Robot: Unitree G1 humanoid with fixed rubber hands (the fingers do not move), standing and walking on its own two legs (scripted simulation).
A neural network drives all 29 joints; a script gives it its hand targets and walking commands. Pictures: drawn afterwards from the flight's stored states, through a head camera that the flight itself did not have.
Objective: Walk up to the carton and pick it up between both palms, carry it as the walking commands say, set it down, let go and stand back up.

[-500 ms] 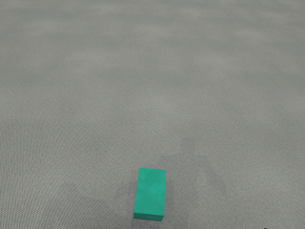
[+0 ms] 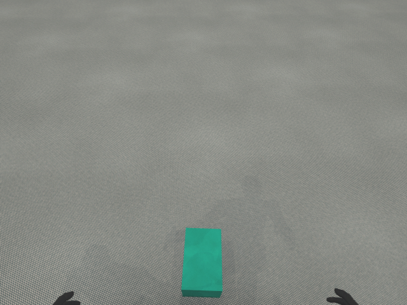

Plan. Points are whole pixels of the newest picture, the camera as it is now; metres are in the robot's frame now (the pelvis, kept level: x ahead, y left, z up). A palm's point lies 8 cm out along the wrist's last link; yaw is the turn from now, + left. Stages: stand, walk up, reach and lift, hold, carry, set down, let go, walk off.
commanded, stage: walk up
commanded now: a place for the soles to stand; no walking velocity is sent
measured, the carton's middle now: (202, 261) +0.41 +0.00 -0.70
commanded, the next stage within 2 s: reach and lift in 1.36 s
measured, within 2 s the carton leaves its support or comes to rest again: neither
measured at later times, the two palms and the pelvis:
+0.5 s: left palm out of the picture +0.09 +0.29 -0.11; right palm out of the picture +0.09 -0.33 -0.10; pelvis -0.01 -0.02 +0.00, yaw -1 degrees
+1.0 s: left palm out of the picture +0.09 +0.27 -0.10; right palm out of the picture +0.06 -0.35 -0.11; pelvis -0.02 -0.04 +0.01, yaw -1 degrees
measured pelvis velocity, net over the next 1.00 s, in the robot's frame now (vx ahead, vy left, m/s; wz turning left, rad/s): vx -0.02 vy -0.04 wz -0.02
